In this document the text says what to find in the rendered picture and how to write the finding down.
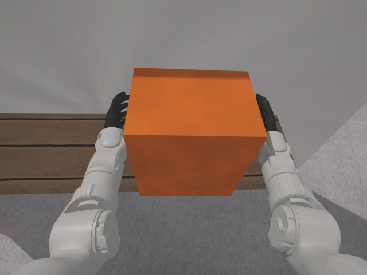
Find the robot right forearm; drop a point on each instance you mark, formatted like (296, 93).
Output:
(281, 176)

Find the carton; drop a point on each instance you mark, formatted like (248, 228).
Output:
(191, 132)

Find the right robot upper arm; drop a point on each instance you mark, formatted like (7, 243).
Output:
(309, 239)

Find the right robot hand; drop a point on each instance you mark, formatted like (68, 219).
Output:
(266, 113)

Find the left robot hand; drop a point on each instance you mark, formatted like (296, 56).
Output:
(114, 114)

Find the robot left forearm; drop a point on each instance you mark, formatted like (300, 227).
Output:
(103, 176)

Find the left robot upper arm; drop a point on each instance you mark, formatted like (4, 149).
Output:
(80, 244)

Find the table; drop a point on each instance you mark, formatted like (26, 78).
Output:
(49, 153)

